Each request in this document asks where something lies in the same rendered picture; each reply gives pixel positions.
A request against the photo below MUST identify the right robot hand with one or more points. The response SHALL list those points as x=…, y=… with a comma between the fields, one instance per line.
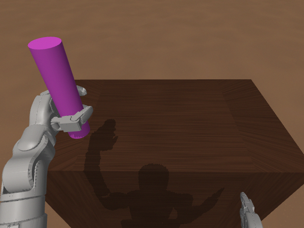
x=249, y=219

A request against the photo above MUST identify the left robot hand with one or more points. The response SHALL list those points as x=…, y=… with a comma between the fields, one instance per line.
x=44, y=112

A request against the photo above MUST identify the left robot arm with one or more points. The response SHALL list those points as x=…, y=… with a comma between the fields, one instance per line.
x=24, y=179

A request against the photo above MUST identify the can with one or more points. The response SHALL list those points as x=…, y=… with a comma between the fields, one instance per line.
x=51, y=59

